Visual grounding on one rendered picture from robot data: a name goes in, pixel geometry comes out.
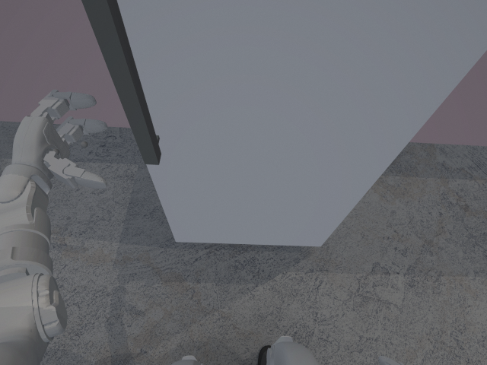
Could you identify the robot left upper arm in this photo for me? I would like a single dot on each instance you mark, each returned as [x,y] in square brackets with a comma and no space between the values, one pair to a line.
[32,312]

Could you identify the fridge door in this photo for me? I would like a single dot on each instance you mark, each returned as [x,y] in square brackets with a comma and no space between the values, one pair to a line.
[275,117]

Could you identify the robot shin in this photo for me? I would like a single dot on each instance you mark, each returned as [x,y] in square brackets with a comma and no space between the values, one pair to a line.
[283,338]
[189,358]

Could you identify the robot left hand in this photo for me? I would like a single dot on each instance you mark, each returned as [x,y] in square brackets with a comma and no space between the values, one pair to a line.
[36,138]

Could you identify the left robot forearm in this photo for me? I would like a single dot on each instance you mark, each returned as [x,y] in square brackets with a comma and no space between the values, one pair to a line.
[25,227]

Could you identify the robot left shin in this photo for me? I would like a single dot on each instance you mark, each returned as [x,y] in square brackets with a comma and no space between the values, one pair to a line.
[189,358]

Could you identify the robot right shin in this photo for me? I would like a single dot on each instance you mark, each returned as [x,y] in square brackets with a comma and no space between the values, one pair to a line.
[283,338]

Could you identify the handle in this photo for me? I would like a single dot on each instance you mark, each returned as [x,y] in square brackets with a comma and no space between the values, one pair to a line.
[109,30]

